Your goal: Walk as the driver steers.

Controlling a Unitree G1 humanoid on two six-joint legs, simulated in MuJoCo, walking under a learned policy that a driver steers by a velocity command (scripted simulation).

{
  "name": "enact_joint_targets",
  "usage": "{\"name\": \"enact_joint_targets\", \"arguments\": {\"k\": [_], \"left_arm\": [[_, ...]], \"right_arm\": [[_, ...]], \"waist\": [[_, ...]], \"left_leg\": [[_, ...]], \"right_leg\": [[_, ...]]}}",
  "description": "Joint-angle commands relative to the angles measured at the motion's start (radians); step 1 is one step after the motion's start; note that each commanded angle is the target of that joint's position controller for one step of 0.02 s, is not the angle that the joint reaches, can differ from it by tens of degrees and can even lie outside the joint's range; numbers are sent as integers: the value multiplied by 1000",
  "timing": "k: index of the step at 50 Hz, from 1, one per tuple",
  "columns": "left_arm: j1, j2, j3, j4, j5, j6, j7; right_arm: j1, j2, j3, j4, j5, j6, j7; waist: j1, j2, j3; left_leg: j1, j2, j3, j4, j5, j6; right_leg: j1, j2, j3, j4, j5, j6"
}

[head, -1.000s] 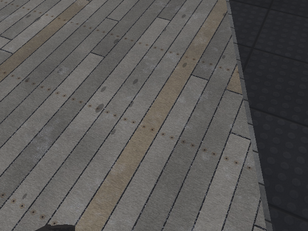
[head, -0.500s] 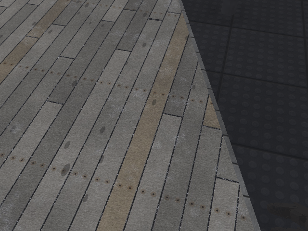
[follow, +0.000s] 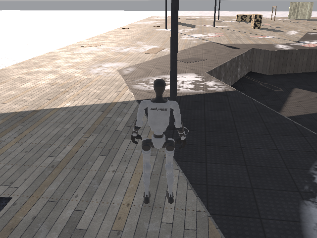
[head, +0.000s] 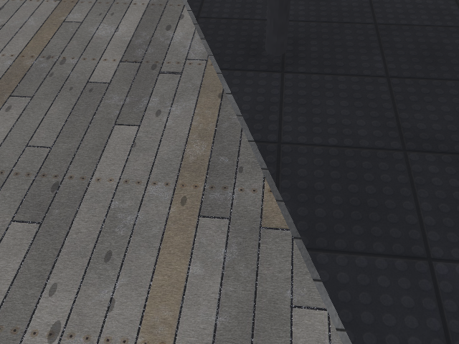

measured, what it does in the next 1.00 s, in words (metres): stands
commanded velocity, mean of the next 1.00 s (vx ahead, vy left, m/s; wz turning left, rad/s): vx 0.03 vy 0.00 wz -0.01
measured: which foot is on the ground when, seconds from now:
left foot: down 0.00-1.00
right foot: down 0.00-1.00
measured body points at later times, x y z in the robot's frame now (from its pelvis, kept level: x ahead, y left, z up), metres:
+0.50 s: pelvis +0.02 -0.01 +0.00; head +0.03 -0.01 +0.45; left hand +0.13 +0.25 -0.12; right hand +0.11 -0.27 -0.14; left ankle +0.01 +0.12 -0.73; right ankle +0.01 -0.13 -0.73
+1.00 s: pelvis +0.03 +0.00 +0.00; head +0.02 -0.01 +0.45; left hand +0.06 +0.25 -0.15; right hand +0.04 -0.26 -0.15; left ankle +0.01 +0.12 -0.73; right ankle +0.01 -0.13 -0.73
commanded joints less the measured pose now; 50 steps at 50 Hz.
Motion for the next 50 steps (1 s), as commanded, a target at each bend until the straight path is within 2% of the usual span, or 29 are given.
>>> {"name": "enact_joint_targets", "arguments": {"k": [1,7,14,29,42,43,44,46,48,50], "left_arm": [[8,121,33,-53,-5,-20,6],[1,113,34,-41,-8,-18,5],[9,106,37,2,-10,-20,6],[28,101,36,146,-13,-25,20],[50,87,24,270,-17,-26,26],[69,78,21,287,-17,-24,27],[76,87,25,295,-23,-21,29],[74,103,30,293,-29,-25,32],[83,96,31,291,-35,-46,27],[67,69,26,285,-43,-73,16]], "right_arm": [[-15,-105,-25,-38,5,-13,-6],[-21,-111,-27,2,12,-2,-13],[-28,-118,-31,56,15,13,-25],[-27,-109,-32,170,16,24,-44],[24,-86,-26,228,16,23,-53],[47,-76,-24,240,17,24,-54],[56,-86,-28,244,24,26,-56],[58,-104,-36,232,31,22,-61],[91,-104,-39,227,37,2,-57],[129,-106,-42,229,44,-22,-50]], "waist": [[14,-49,-44],[11,-17,-58],[6,-12,-49],[4,-12,-4],[7,-6,21],[7,-6,-1],[9,-2,15],[10,6,95],[6,13,128],[-8,41,131]], "left_leg": [[-13,42,-41,-59,116,12],[26,48,-43,-42,176,7],[54,51,-45,-45,185,5],[51,43,-42,-87,116,5],[37,34,-35,-110,73,7],[44,23,-25,-114,-25,10],[23,9,-17,-103,-179,23],[-55,23,-50,-104,-442,60],[-83,61,-107,-118,-511,91],[-39,114,-188,-142,-502,123]], "right_leg": [[60,-59,64,-74,221,-49],[74,-48,54,-59,300,-52],[75,-39,41,-71,310,-48],[70,-21,14,-118,212,-35],[54,-10,-1,-146,142,-30],[61,2,-13,-151,36,-33],[37,20,-25,-140,-142,-43],[-63,18,-12,-131,-411,-73],[-124,-4,13,-123,-450,-93],[-163,-10,9,-69,-373,-90]]}}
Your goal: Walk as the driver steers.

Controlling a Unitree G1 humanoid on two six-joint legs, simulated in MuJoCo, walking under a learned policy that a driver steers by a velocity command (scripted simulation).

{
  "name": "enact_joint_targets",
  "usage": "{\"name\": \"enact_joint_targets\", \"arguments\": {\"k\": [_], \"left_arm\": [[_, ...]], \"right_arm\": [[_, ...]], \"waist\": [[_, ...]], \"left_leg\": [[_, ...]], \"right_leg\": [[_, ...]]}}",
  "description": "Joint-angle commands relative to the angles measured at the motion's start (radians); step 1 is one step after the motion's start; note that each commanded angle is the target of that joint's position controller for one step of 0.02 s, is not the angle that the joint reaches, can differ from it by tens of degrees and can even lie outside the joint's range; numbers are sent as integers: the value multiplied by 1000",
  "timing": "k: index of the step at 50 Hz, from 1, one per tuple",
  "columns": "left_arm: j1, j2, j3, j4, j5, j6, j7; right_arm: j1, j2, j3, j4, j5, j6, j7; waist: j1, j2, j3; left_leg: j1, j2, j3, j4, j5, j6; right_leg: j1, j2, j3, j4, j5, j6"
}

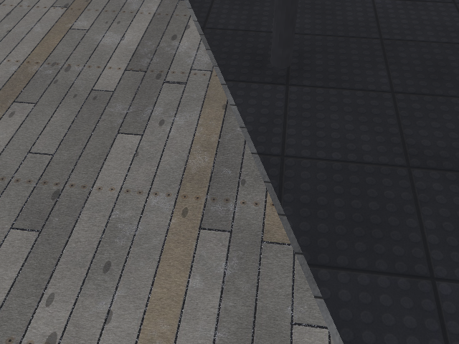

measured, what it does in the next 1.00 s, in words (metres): walks ahead: left foot, then right foot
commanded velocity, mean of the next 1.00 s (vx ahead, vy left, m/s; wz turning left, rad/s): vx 0.18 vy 0.00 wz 0.00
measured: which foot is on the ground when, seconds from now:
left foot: down 0.00-0.14, up 0.16-0.46, down 0.48-1.00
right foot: down 0.00-0.50, up 0.52-0.80, down 0.82-1.00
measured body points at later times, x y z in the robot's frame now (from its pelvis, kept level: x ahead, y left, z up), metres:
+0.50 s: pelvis +0.18 +0.01 -0.02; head +0.21 +0.02 +0.43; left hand +0.08 +0.26 -0.16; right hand +0.40 -0.22 -0.11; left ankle +0.32 +0.11 -0.73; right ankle -0.01 -0.12 -0.73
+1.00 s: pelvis +0.27 +0.02 +0.00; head +0.28 +0.01 +0.45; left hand +0.30 +0.27 -0.14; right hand +0.34 -0.23 -0.15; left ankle +0.32 +0.11 -0.73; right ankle +0.26 -0.11 -0.73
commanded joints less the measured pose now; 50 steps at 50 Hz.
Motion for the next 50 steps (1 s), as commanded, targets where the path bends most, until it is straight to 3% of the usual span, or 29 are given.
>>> {"name": "enact_joint_targets", "arguments": {"k": [1,4,6,7,8,9,10,11,12,15,17,18,21,23,24,25,26,27,28,29,31,34,37,40,41,42,43,44,50], "left_arm": [[-44,70,13,-55,-8,-48,-12],[-29,41,8,-54,-14,-71,-28],[100,43,12,-5,-18,-76,-30],[208,95,27,37,-16,-81,-27],[336,200,57,75,-25,-85,-30],[392,206,56,77,-7,-94,-39],[353,146,35,63,11,-102,-42],[317,136,31,51,14,-104,-45],[285,115,20,38,12,-99,-48],[223,62,-8,21,13,-68,-33],[162,84,-13,-10,23,-55,-14],[158,138,-3,-12,23,-54,-7],[183,177,11,14,2,-63,1],[133,166,10,6,-3,-65,-1],[136,154,7,4,2,-63,-6],[211,103,-8,-6,37,-62,-11],[396,-24,-39,37,19,-57,-17],[388,42,-22,58,7,-53,-23],[271,74,-11,24,-7,-44,-21],[141,99,-2,-7,4,-29,-5],[185,71,2,-2,15,3,13],[143,55,2,-7,12,12,29],[96,64,4,-9,22,30,23],[80,67,6,0,48,41,9],[64,82,5,-11,50,40,11],[35,153,22,-1,35,35,13],[17,134,22,5,28,22,9],[1,93,12,6,32,11,11],[-1,79,12,26,20,-24,8]], "right_arm": [[66,-138,-28,-27,10,-39,6],[79,-175,-42,-35,16,-49,16],[-38,-164,-37,-86,21,-48,22],[-116,-118,-25,-127,25,-55,24],[-150,-66,-13,-166,15,-79,27],[-171,-88,-17,-185,12,-102,29],[-159,-110,-24,-182,17,-117,42],[-137,-89,-20,-179,31,-121,51],[-155,-91,-22,-187,29,-124,56],[-194,-66,-20,-214,16,-114,69],[-255,-20,-1,-242,-1,-102,74],[-276,-3,8,-256,0,-97,77],[-237,-95,-18,-262,9,-75,65],[-71,-154,-48,-205,-4,-65,51],[3,-178,-59,-182,-12,-61,45],[76,-249,-70,-169,-35,-57,41],[97,-247,-55,-162,-53,-52,51],[39,-184,-39,-173,-31,-50,65],[-92,-154,-30,-198,-9,-51,67],[-175,-106,-12,-212,-9,-48,67],[-233,-101,-5,-206,-36,-54,66],[-213,-105,-6,-190,-51,-50,50],[-213,-139,-14,-193,-31,-36,30],[-194,-109,-6,-175,-14,-19,23],[-170,-102,-3,-165,-17,-16,24],[-126,-117,-14,-166,-14,-10,19],[-129,-111,-12,-163,-23,-7,12],[-115,-113,-15,-156,-24,-4,8],[-85,-84,-9,-125,-23,-8,9]], "waist": [[-24,72,137],[4,158,119],[88,125,142],[128,-1,147],[152,-252,117],[172,-291,98],[130,-156,97],[98,-130,74],[84,-62,83],[48,-79,124],[42,-69,121],[39,-115,113],[-4,-155,53],[-93,-139,-33],[-130,-108,-78],[-105,61,-194],[-30,299,-400],[-24,184,-384],[-4,122,-200],[5,14,-89],[63,102,-52],[67,104,-53],[63,87,-88],[81,68,-2],[68,34,49],[13,-76,94],[20,-124,97],[6,-118,83],[8,-37,32]], "left_leg": [[-13,137,-223,-242,-338,123],[-25,264,-401,-357,-348,191],[-192,193,-284,-288,-264,140],[-307,88,-127,-113,-134,75],[-476,-35,64,222,18,5],[-656,-44,5,462,-125,8],[-721,-1,-58,601,-126,33],[-783,29,-61,666,-66,55],[-818,60,-53,683,-1,68],[-705,86,-1,504,100,35],[-465,34,65,260,261,4],[-317,6,82,134,327,-7],[-90,-48,59,9,480,3],[78,-70,40,-48,529,49],[184,-35,25,-80,629,71],[431,157,-157,6,1025,133],[577,413,-497,-83,1168,340],[423,365,-550,-184,929,331],[260,324,-419,-222,718,287],[103,243,-308,-282,588,209],[-89,224,-237,-322,487,214],[-143,175,-175,-340,420,210],[-168,181,-203,-376,96,201],[-294,132,-183,-409,-220,106],[-296,105,-165,-385,-230,67],[-224,42,-92,-355,-149,43],[-97,13,-44,-275,-44,26],[-51,17,-52,-252,5,29],[-5,17,-41,-203,178,56]], "right_leg": [[-207,-11,5,-59,-145,-44],[-147,4,-64,48,6,-59],[69,-2,-45,-109,4,-99],[178,-70,103,-204,-48,-132],[366,-225,394,-333,-10,-209],[471,-366,621,-376,152,-281],[505,-361,559,-320,326,-264],[529,-359,507,-318,337,-259],[520,-343,439,-344,382,-238],[369,-264,208,-386,651,-167],[157,-164,61,-403,764,-130],[64,-148,23,-398,799,-121],[67,-170,30,-363,827,-89],[127,-157,19,-189,956,-44],[112,-122,1,-50,898,-11],[-61,-47,-25,219,494,25],[-187,80,10,593,-248,69],[-157,46,119,698,-245,71],[-238,4,63,710,-193,71],[-232,-39,27,652,-124,62],[-108,-88,44,526,-46,70],[-41,-73,6,279,-68,66],[61,-66,-9,84,105,53],[161,-57,-22,-61,213,8],[127,-96,19,-153,177,-16],[-15,-90,25,-179,8,-40],[-119,-82,40,-232,-77,-40],[-151,-84,37,-266,-93,-25],[-56,-71,18,-226,139,-1]]}}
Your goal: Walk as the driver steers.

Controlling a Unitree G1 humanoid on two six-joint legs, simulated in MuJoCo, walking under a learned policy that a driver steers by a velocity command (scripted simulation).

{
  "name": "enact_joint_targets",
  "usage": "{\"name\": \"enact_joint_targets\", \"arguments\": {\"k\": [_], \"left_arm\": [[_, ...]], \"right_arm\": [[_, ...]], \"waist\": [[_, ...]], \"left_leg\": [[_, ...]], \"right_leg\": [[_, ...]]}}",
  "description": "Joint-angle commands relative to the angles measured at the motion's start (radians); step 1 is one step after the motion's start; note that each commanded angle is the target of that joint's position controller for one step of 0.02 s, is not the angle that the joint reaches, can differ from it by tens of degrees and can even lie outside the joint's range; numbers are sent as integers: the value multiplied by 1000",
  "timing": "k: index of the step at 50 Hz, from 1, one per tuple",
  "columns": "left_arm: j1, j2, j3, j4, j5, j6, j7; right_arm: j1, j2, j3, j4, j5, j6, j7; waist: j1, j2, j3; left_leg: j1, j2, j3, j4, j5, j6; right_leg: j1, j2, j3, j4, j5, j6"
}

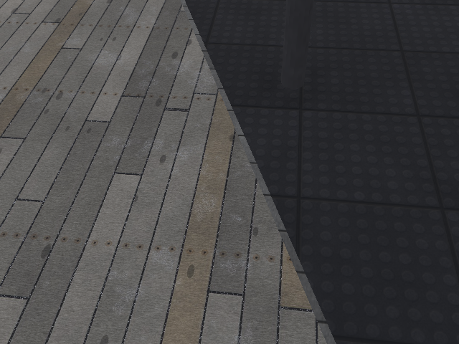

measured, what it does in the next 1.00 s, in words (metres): walks ahead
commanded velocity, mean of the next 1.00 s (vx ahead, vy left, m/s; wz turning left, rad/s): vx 0.12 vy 0.00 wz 0.07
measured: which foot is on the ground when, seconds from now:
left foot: down 0.00-0.86, up 0.88-1.00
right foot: down 0.00-1.00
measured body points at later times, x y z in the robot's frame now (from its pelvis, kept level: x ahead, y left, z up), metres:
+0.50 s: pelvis +0.04 +0.00 +0.00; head +0.05 +0.00 +0.45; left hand +0.05 +0.24 -0.15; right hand +0.11 -0.25 -0.15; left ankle +0.05 +0.09 -0.74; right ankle +0.00 -0.12 -0.74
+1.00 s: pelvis +0.11 -0.04 +0.00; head +0.11 -0.05 +0.45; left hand +0.04 +0.21 -0.13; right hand +0.21 -0.29 -0.14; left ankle +0.10 +0.10 -0.67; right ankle +0.05 -0.14 -0.74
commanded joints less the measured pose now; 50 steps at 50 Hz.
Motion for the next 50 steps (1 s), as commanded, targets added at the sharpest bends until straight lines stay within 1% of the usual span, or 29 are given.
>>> {"name": "enact_joint_targets", "arguments": {"k": [1,5,11,19,29,30,31,32,33,34,35,36,37,38,39,40,41,42,43,44,45,46,47,48,49,50], "left_arm": [[25,98,15,-18,-5,-20,-1],[44,100,13,-6,-7,-17,-3],[49,89,11,5,-9,-5,-4],[43,77,12,17,-8,6,0],[45,71,13,29,-7,10,7],[69,60,12,42,-8,11,7],[75,62,14,45,-13,13,9],[65,69,17,35,-18,12,11],[51,69,17,21,-20,6,12],[36,49,11,4,-20,-5,11],[26,38,10,-7,-23,-19,6],[17,27,8,-16,-27,-33,-3],[6,44,14,-23,-28,-44,-10],[5,52,20,-27,-30,-54,-16],[12,56,23,-30,-31,-64,-20],[31,56,26,-27,-33,-73,-22],[83,48,28,-8,-34,-81,-21],[145,54,37,24,-26,-84,-19],[231,89,51,53,-15,-80,-16],[369,138,65,73,-8,-76,-10],[396,221,80,63,-1,-79,-14],[330,148,60,41,0,-92,-9],[257,108,47,13,-12,-101,-8],[223,84,36,-8,-19,-105,-20],[195,112,40,-10,-12,-102,-25],[178,98,34,-17,-4,-102,-27]], "right_arm": [[-3,-82,-15,-28,5,-12,1],[6,-83,-14,-13,9,-11,4],[15,-88,-17,6,14,1,-1],[-1,-90,-22,23,15,10,-6],[-15,-81,-27,42,14,11,-8],[2,-73,-26,54,14,12,-8],[11,-84,-32,60,21,15,-9],[23,-103,-40,62,27,15,-10],[36,-115,-45,61,30,10,-11],[62,-132,-51,61,34,-2,-7],[105,-148,-58,67,37,-13,-5],[134,-168,-65,73,36,-24,-3],[132,-168,-66,65,32,-35,-1],[104,-163,-64,48,28,-44,2],[70,-157,-62,27,30,-51,6],[23,-154,-60,3,40,-51,9],[-45,-156,-60,-22,53,-44,10],[-70,-148,-60,-35,62,-33,10],[-84,-119,-55,-49,61,-31,9],[-110,-44,-36,-72,55,-38,15],[-99,-34,-36,-108,60,-52,12],[-101,-84,-46,-103,61,-64,15],[-55,-86,-50,-87,66,-69,23],[-25,-72,-49,-61,51,-74,29],[-18,-66,-54,-63,57,-70,28],[-40,-72,-57,-69,54,-67,31]], "waist": [[6,-59,3],[11,-29,-34],[9,-25,-28],[8,-35,-8],[7,-32,11],[9,-27,-10],[5,-22,8],[-1,-13,38],[-8,8,80],[-19,49,105],[-29,94,109],[-34,141,105],[-30,126,105],[-13,105,106],[8,93,92],[37,85,82],[84,87,79],[113,65,69],[138,-1,48],[177,-195,-15],[161,-358,29],[125,-220,92],[79,-156,125],[70,-111,109],[41,-135,108],[39,-124,110]], "left_leg": [[69,62,-74,-59,-28,28],[106,63,-71,-27,125,31],[136,67,-75,-8,208,33],[146,70,-83,-13,213,32],[137,70,-89,-33,143,31],[144,61,-82,-40,17,33],[124,50,-82,-44,-189,43],[86,56,-101,-56,-404,60],[51,90,-155,-91,-554,82],[45,158,-261,-141,-647,119],[76,233,-379,-211,-713,161],[89,309,-506,-272,-741,207],[53,347,-590,-300,-718,236],[36,360,-609,-306,-664,241],[24,348,-581,-305,-600,226],[-11,310,-512,-298,-535,194],[-88,246,-411,-273,-476,153],[-170,166,-313,-211,-408,115],[-268,98,-234,-74,-340,74],[-391,2,-109,241,-302,19],[-569,-30,-70,458,-398,14],[-633,40,-156,611,-349,29],[-685,62,-192,673,-249,43],[-632,76,-209,669,-177,52],[-650,84,-196,657,-106,51],[-609,107,-190,639,-50,43]], "right_leg": [[-50,-46,53,-126,31,-37],[-6,-41,40,-99,147,-36],[10,-32,27,-94,206,-33],[20,-25,17,-106,194,-27],[15,-22,8,-119,122,-22],[22,-10,-7,-119,17,-25],[-3,8,-24,-95,-118,-36],[-45,17,-31,-61,-245,-52],[-104,19,-32,-24,-326,-64],[-151,21,-45,38,-317,-68],[-214,24,-59,121,-276,-72],[-239,22,-55,211,-223,-79],[-232,1,-22,280,-215,-93],[-239,-16,5,325,-243,-105],[-222,-29,16,310,-263,-115],[-154,-31,10,208,-247,-124],[-12,-18,-21,30,-163,-128],[146,20,-64,-87,-14,-112],[281,-14,-17,-105,15,-97],[414,-202,216,-227,-137,-127],[408,-399,538,-343,-328,-236],[350,-427,576,-354,-413,-256],[355,-394,493,-353,-357,-218],[334,-325,325,-330,-125,-150],[342,-322,288,-353,-79,-141],[296,-302,213,-364,19,-130]]}}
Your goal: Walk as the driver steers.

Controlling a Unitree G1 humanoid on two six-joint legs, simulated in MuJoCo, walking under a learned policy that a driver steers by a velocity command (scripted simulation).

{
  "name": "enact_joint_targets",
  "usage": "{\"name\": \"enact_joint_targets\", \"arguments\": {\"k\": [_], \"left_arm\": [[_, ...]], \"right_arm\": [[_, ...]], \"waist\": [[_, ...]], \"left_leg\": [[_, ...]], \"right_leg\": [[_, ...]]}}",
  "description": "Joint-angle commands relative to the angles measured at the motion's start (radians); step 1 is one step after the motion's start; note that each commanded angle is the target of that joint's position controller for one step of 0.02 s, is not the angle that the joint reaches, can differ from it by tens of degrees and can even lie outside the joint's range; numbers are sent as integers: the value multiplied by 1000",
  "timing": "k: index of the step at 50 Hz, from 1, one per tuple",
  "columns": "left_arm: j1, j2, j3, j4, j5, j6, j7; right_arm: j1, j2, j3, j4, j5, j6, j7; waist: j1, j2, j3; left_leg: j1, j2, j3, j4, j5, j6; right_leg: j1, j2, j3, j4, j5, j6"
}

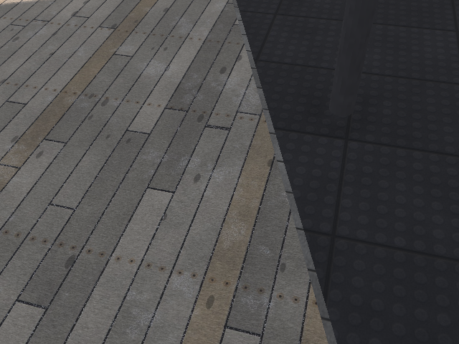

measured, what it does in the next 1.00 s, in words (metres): walks ahead, turning left: left foot, then right foot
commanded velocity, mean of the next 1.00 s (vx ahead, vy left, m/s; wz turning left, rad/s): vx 0.48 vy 0.00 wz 0.42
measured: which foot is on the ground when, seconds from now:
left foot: up 0.00-0.30, down 0.32-0.84, up 0.86-1.00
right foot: down 0.00-0.34, up 0.36-0.80, down 0.82-1.00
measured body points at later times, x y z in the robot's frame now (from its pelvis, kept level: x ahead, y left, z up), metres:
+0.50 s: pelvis +0.25 +0.08 -0.01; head +0.28 +0.09 +0.44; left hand +0.29 +0.37 -0.12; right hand +0.43 -0.15 -0.13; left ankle +0.28 +0.14 -0.74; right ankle +0.27 -0.11 -0.64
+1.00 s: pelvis +0.55 +0.11 +0.00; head +0.57 +0.11 +0.45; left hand +0.52 +0.39 -0.11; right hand +0.75 -0.10 -0.13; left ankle +0.46 +0.22 -0.66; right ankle +0.61 +0.04 -0.74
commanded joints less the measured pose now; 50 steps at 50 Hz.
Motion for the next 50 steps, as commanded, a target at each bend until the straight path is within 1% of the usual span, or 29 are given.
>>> {"name": "enact_joint_targets", "arguments": {"k": [1,2,6,10,13,15,16,17,18,19,20,21,22,23,24,28,32,35,38,39,40,41,42,43,44,45,46,49,50], "left_arm": [[36,80,1,-33,17,-9,-4],[45,73,-3,-34,20,-7,-2],[49,125,1,-58,23,0,14],[105,157,9,-57,3,7,17],[83,197,20,-74,-7,19,20],[40,237,30,-100,-10,33,23],[11,243,30,-120,-11,28,20],[18,136,5,-173,16,3,11],[77,84,-21,-214,-15,-44,-12],[-77,165,6,-251,-53,-67,-21],[-119,168,8,-271,-55,-69,-16],[-122,174,16,-259,-30,-63,-1],[-100,174,26,-258,-11,-49,7],[-82,175,31,-267,-6,-33,7],[-83,163,32,-280,-1,-21,7],[-247,148,26,-356,23,-2,12],[-389,112,2,-397,9,-14,-7],[-453,133,0,-424,-3,-26,-31],[-457,172,7,-448,-3,-38,-46],[-409,181,11,-442,-5,-40,-46],[-316,208,25,-417,-1,-43,-42],[-163,251,40,-392,13,-46,-37],[-1,337,64,-364,25,-41,-34],[69,302,63,-320,2,-27,-45],[18,216,37,-336,-13,-22,-44],[-58,184,24,-352,-9,-12,-40],[-115,168,13,-357,0,-6,-44],[-152,140,3,-350,7,-11,-54],[-150,172,10,-343,6,-13,-52]], "right_arm": [[-102,-41,-12,-79,-5,-15,14],[-103,-22,-9,-81,-8,-5,22],[-262,19,12,-166,-16,3,40],[-375,15,23,-234,-16,2,69],[-346,-35,3,-261,-17,1,84],[-112,-126,-43,-219,-14,8,81],[51,-192,-79,-181,-12,19,63],[125,-284,-103,-181,-15,33,34],[114,-295,-82,-196,-42,23,35],[118,-204,-62,-186,-54,13,34],[41,-154,-49,-187,-35,-4,39],[-42,-127,-37,-210,-26,-18,44],[-102,-111,-31,-229,-30,-22,45],[-117,-111,-29,-237,-38,-24,43],[-111,-114,-29,-236,-34,-26,37],[-19,-158,-37,-231,-32,-27,7],[69,-152,-33,-215,-22,-20,-3],[135,-145,-27,-191,-20,-17,-4],[160,-159,-28,-185,-28,-7,-8],[148,-172,-31,-187,-30,-3,-8],[133,-159,-26,-194,-31,-2,-7],[116,-128,-12,-211,-40,-5,-2],[219,-68,8,-221,-34,-20,0],[269,-69,16,-211,-15,-33,4],[176,-164,-5,-221,0,-37,5],[75,-169,-5,-246,-5,-36,5],[23,-149,-4,-260,-27,-34,5],[59,-98,-5,-249,-38,-18,4],[74,-80,-1,-251,-34,-14,4]], "waist": [[4,-116,143],[3,-120,134],[27,-106,181],[47,-98,198],[-19,-156,124],[-152,-196,-21],[-240,-171,-98],[-198,110,-217],[-129,140,-416],[-167,53,-306],[-121,4,-129],[-66,-82,-79],[-21,-87,-32],[6,-50,-19],[17,-36,-3],[-23,-2,43],[-95,42,39],[-128,52,40],[-110,68,36],[-78,97,27],[-28,83,-19],[44,42,-148],[52,-161,-320],[53,-355,-370],[69,-215,-207],[57,-121,-90],[28,-53,-1],[-32,-93,16],[-49,-137,11]], "left_leg": [[-361,80,-55,47,154,-4],[-342,80,-29,39,179,-17],[-256,78,66,-194,324,-40],[-197,65,149,-340,306,-5],[-49,-11,226,-375,191,56],[254,-80,238,-413,173,110],[535,-60,150,-477,205,150],[882,207,-324,-519,177,277],[993,399,-830,-728,-17,415],[918,335,-686,-772,-38,331],[733,286,-500,-781,36,280],[581,231,-387,-779,147,236],[435,192,-319,-805,181,222],[335,178,-304,-826,206,230],[279,166,-283,-840,232,234],[184,113,-197,-853,276,209],[222,85,-155,-819,239,151],[324,138,-207,-764,223,149],[452,194,-274,-686,304,129],[458,203,-284,-653,367,117],[460,162,-256,-562,520,96],[379,107,-204,-350,542,68],[55,-28,-90,16,274,-6],[-181,-81,-81,223,-253,-35],[-294,-19,-121,306,-215,-24],[-305,31,-75,297,-123,-21],[-278,68,-42,225,-56,-23],[-149,118,-12,96,27,-33],[-141,124,-3,58,44,-44]], "right_leg": [[154,-279,228,-260,190,-82],[142,-249,153,-253,276,-78],[31,-220,6,-297,343,-74],[108,-257,-73,-267,474,-76],[195,-282,-125,-87,1018,-60],[160,-280,-133,227,1234,-41],[-21,-244,-133,473,1069,-6],[-424,-82,-132,924,237,55],[-597,40,153,1148,-240,46],[-693,-17,227,1156,-169,15],[-722,-64,199,1057,-81,0],[-651,-111,196,962,-30,2],[-580,-136,193,898,10,10],[-513,-152,200,863,18,20],[-495,-157,191,819,19,36],[-522,-127,148,543,214,85],[-447,-58,123,216,443,74],[-450,-47,133,142,448,53],[-446,-28,129,86,303,9],[-383,-21,124,70,274,-11],[-254,-1,101,33,274,-43],[-8,-88,179,76,317,-105],[398,-301,508,84,270,-249],[513,-420,843,-61,43,-320],[416,-387,792,-93,-113,-267],[272,-345,649,-114,-71,-227],[127,-293,544,-155,31,-211],[-27,-202,381,-221,230,-187],[-51,-215,359,-235,273,-206]]}}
